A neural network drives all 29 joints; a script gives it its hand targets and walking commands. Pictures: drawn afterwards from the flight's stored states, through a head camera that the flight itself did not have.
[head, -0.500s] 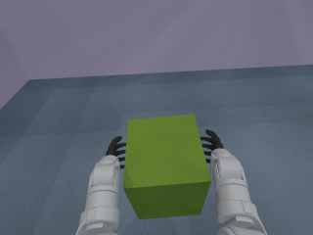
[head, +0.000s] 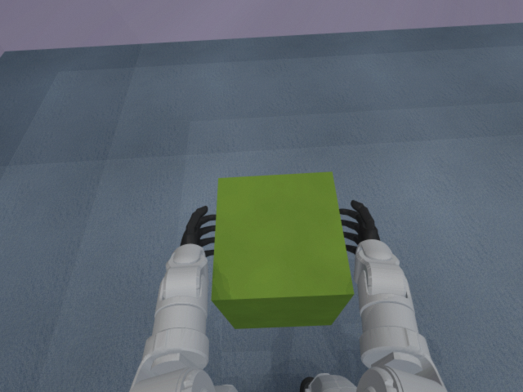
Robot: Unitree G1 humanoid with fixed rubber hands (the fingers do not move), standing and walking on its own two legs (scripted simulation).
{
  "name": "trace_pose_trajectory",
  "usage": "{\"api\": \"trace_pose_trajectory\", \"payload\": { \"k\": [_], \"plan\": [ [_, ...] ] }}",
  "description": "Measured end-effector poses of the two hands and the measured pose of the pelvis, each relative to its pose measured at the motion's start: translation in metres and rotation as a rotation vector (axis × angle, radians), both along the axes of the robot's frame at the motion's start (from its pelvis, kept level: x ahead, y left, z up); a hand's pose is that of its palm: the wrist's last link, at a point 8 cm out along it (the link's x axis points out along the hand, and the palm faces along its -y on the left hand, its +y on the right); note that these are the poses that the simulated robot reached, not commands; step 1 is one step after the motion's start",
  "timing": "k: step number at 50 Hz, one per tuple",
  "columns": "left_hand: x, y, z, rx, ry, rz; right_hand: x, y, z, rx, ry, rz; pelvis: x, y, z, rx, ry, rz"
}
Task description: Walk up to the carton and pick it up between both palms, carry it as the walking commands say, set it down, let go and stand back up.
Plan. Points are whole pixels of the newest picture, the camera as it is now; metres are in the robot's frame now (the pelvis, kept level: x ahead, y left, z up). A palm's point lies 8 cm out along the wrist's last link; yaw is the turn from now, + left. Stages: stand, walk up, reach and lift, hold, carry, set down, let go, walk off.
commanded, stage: set down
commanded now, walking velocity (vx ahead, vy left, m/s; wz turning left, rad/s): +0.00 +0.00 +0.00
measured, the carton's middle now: (279, 257) +0.34 -0.02 -0.09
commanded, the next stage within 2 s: none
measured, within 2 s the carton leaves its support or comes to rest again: neither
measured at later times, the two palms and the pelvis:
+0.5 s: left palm (206, 256) +0.36 +0.12 -0.10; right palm (353, 255) +0.35 -0.16 -0.10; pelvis -0.02 +0.00 -0.05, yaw +1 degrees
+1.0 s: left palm (217, 256) +0.39 +0.12 -0.19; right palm (346, 258) +0.38 -0.17 -0.19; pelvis -0.03 +0.00 -0.13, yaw +0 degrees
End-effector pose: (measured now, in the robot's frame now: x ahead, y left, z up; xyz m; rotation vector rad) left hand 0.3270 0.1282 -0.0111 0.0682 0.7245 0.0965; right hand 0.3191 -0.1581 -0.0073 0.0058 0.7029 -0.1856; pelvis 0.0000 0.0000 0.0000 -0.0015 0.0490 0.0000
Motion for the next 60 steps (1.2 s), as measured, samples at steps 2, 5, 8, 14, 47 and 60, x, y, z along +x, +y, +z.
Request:
{"api": "trace_pose_trajectory", "payload": {
  "k": [2, 5, 8, 14, 47, 60],
  "plan": [
    [0.002, 0.001, -0.008, -0.001, -0.002, 0.0, 0.002, 0.001, -0.007, -0.002, -0.002, 0.001, 0.0, 0.001, -0.002, 0.0, 0.032, 0.001],
    [0.005, 0.002, -0.019, -0.005, -0.005, 0.003, 0.005, 0.002, -0.019, -0.002, -0.005, 0.0, -0.001, 0.003, -0.005, 0.001, 0.079, 0.003],
    [0.008, 0.002, -0.03, -0.01, -0.008, 0.007, 0.007, 0.002, -0.03, 0.0, -0.009, -0.005, -0.002, 0.004, -0.009, 0.001, 0.124, 0.006],
    [0.013, 0.001, -0.052, -0.025, -0.014, 0.017, 0.011, 0.001, -0.054, 0.009, -0.016, -0.017, -0.007, 0.006, -0.021, 0.002, 0.212, 0.011],
    [0.064, -0.012, -0.165, -0.059, -0.039, 0.017, 0.052, -0.011, -0.17, 0.046, -0.041, -0.059, -0.032, -0.002, -0.121, 0.019, 0.555, 0.0],
    [0.08, -0.012, -0.21, -0.054, -0.034, 0.004, 0.067, -0.011, -0.213, 0.033, -0.033, -0.057, -0.039, -0.001, -0.16, 0.016, 0.634, 0.003]
  ]
}}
